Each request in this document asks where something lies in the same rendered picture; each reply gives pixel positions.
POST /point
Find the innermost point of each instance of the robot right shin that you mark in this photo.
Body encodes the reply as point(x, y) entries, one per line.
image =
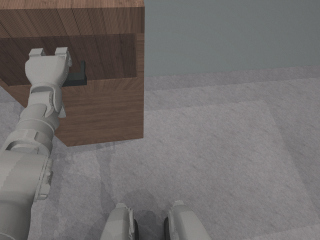
point(175, 236)

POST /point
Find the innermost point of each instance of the robot left forearm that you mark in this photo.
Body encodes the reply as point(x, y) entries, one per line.
point(35, 130)

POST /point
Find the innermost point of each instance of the left robot upper arm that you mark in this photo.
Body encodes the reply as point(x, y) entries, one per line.
point(24, 179)

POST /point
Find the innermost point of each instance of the left robot thigh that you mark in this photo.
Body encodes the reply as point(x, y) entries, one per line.
point(119, 225)

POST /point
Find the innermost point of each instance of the robot left hand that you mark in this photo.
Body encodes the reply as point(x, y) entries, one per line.
point(51, 69)

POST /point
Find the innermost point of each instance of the cabinet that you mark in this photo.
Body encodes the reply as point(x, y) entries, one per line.
point(105, 110)

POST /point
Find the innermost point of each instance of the handle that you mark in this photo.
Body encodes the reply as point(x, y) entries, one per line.
point(77, 78)

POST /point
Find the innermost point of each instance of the drawer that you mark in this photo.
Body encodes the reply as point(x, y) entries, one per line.
point(106, 56)

